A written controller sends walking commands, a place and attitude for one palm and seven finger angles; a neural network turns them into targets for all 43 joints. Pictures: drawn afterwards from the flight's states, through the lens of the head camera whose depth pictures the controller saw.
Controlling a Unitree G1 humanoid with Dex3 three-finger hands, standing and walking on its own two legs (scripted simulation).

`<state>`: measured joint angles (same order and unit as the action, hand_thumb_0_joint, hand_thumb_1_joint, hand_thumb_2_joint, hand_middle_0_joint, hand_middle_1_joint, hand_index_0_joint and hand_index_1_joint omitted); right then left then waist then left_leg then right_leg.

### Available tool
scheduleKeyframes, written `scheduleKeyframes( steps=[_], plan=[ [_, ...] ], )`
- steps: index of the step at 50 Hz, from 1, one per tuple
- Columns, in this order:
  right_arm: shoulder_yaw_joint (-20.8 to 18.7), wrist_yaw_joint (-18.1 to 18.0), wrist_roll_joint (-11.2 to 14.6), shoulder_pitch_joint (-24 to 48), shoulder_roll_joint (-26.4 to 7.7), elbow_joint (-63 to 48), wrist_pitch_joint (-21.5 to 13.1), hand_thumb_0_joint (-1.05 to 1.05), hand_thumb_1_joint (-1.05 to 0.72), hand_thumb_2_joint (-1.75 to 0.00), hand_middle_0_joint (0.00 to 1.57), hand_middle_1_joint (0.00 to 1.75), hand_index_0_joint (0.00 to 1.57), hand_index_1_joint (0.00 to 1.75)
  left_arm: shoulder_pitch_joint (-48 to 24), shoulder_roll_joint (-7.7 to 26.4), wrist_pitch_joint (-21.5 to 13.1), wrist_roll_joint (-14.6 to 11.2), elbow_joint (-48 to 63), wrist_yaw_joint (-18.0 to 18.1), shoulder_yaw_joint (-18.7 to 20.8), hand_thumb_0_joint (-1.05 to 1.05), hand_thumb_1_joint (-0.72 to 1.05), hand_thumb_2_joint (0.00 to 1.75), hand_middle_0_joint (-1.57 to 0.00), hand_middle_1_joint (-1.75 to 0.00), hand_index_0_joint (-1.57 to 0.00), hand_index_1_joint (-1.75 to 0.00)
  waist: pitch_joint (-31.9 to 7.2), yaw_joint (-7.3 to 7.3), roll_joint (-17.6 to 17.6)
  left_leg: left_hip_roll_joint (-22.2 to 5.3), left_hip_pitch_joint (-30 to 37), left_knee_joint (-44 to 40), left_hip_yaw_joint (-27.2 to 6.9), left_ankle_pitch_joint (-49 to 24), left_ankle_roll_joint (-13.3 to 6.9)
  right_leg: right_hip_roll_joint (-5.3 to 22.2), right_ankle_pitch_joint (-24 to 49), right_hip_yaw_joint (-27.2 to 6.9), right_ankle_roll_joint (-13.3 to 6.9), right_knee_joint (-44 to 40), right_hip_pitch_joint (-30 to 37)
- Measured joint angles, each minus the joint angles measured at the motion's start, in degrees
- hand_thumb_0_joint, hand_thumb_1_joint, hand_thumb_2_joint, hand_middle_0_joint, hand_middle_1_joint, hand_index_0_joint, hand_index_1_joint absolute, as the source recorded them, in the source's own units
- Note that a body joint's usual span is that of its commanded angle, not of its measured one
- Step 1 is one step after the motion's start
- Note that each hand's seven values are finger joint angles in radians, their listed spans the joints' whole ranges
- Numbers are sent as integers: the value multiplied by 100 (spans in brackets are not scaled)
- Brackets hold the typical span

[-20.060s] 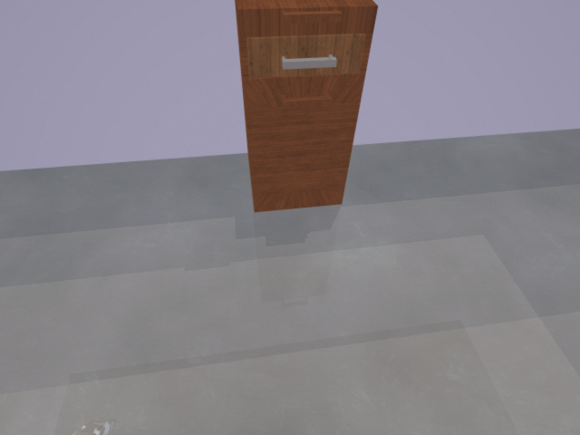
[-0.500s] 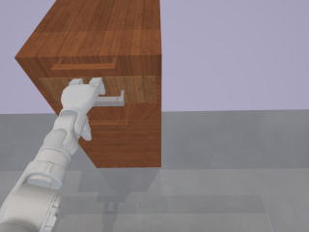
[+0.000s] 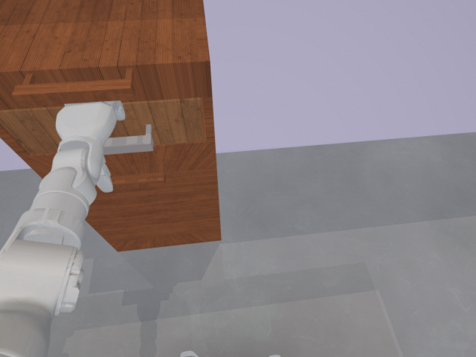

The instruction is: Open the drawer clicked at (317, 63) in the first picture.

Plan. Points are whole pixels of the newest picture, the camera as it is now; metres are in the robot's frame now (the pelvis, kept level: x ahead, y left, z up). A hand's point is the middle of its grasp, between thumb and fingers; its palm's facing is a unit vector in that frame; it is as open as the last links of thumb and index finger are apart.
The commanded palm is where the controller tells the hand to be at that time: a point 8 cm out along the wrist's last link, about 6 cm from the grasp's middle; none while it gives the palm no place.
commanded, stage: move the hooked fingers above the handle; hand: left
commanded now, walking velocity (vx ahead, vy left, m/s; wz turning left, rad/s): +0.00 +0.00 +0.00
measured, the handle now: (108, 138) +0.55 +0.23 -0.01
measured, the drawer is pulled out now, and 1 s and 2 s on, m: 0.00 0.00 0.00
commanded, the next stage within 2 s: lower the fingers behind the handle in 0.80 s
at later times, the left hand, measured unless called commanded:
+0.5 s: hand (105, 142) +0.49 +0.21 +0.05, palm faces -0.04 -0.06 -1.00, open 13.8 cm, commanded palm +0.48 +0.22 +0.11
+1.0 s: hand (98, 145) +0.48 +0.22 +0.05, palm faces -0.08 -0.04 -1.00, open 13.8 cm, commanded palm +0.48 +0.22 +0.10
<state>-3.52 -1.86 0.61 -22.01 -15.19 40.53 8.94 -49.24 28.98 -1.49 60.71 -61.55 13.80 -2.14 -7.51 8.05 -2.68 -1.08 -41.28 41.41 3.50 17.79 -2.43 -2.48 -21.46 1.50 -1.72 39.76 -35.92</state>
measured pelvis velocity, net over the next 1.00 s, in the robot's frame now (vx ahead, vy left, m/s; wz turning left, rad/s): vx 0.00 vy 0.00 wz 0.01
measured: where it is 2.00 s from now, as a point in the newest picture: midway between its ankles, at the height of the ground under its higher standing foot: outside the picture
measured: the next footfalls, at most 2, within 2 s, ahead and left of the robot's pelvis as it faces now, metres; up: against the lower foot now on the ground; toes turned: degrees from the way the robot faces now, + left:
none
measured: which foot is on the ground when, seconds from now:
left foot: down 0.00-1.00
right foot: down 0.00-1.00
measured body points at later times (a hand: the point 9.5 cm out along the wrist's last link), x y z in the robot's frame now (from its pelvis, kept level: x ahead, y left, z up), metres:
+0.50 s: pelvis +0.00 +0.01 +0.00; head +0.08 +0.02 +0.44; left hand +0.49 +0.21 +0.10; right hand +0.02 -0.26 -0.13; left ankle +0.01 +0.09 -0.71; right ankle -0.03 -0.10 -0.71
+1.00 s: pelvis +0.00 +0.00 +0.00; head +0.08 +0.00 +0.44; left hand +0.48 +0.22 +0.11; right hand +0.00 -0.27 -0.13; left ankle +0.01 +0.09 -0.71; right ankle -0.03 -0.10 -0.71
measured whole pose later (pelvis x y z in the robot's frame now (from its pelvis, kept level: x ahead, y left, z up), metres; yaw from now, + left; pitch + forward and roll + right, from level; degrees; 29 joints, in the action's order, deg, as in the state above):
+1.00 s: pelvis +0.00 +0.00 +0.00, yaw +0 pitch +17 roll -2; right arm -3.4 -1.9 0.4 -22.2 -14.7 40.7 8.5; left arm -48.4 28.3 -3.0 60.3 -60.7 13.1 -3.9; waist -7.9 7.0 -3.1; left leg -0.8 -40.3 41.3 3.1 18.0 -2.6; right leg -2.4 -21.4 1.7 -1.5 39.0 -34.5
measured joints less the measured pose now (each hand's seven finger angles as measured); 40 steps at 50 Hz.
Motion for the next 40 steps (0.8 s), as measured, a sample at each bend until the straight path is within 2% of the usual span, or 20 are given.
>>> scheduleKeyframes(
  steps=[3, 9, 14, 20, 24, 28, 32, 37, 40],
  plan=[
    [-8, 1, -18, -64, 13, 10, 3, 1, -91, -90, 21, 30, 20, 30, 90, 55, -88, 64, 39, 13, 62, 0, -49, 30, -32, -120, -32, -120, -37, -5, -27, -21, -13, 2, 29, 13, -5, -19, 13, -33, 7, -21, -16],
    [11, 6, -1, -78, 69, 36, 34, 1, -91, -90, 21, 30, 20, 30, 254, 107, -119, 10, 82, 13, 150, 0, -49, 30, -32, -120, -32, -120, -73, -57, -47, -19, 82, -48, 49, 20, -24, -18, 32, -57, 29, -103, 89],
    [20, 25, 25, 13, 100, 44, -6, 1, -91, -90, 21, 30, 21, 30, 131, 120, -71, -18, -3, -5, -93, 0, -49, 30, -32, -120, -32, -120, -44, -117, -40, 25, 94, -46, -8, 8, -46, 18, 33, 2, 49, -129, 141],
    [-16, 71, -10, 119, 98, 18, -66, 1, -91, -90, 21, 30, 21, 30, -13, -111, -130, -112, 89, -81, -398, -1, -49, 30, -32, -120, -32, -120, -50, -170, -9, 79, 48, -3, -59, 12, -73, 67, 12, 58, 77, -105, 130],
    [-3, 97, -50, 198, 86, -24, -64, 1, -91, -90, 21, 30, 21, 30, -58, -287, -190, -41, 147, 44, -356, -1, -49, 30, -32, -120, -32, -120, -90, -132, 7, 88, -18, 69, -40, 51, -89, 81, -27, 41, 92, -21, 55],
    [31, 120, -79, 245, 79, -89, -52, 1, -91, -90, 21, 30, 21, 30, -97, -348, -34, 110, 26, 319, -212, 0, -49, 30, -32, -120, -32, -120, -98, -89, -21, 81, -118, 155, -5, 85, -97, 80, -63, 7, 98, 91, -69],
    [55, 124, -79, 245, 98, -115, -12, 1, -91, -90, 21, 30, 21, 30, -75, -305, 212, 172, -25, 419, -105, 0, -49, 30, -32, -120, -32, -120, -85, -90, -70, 59, -147, 169, 33, 85, -96, 63, -58, -33, 98, 125, -122],
    [93, 73, -12, 177, 152, -55, 17, 1, -91, -90, 21, 30, 21, 30, -108, -225, 419, 42, -173, 219, -153, 0, -49, 30, -32, -120, -32, -120, -49, -88, -75, 49, -9, 58, 27, 41, -77, 48, -15, -32, 83, 19, 11],
    [90, 32, 10, 105, 166, -29, -3, 1, -91, -90, 21, 30, 21, 30, -114, -174, 378, -21, -177, 6, -230, 0, -49, 30, -32, -120, -32, -120, -32, -77, -63, 47, 75, -11, -4, 10, -59, 40, 12, -4, 65, -63, 109]
  ],
)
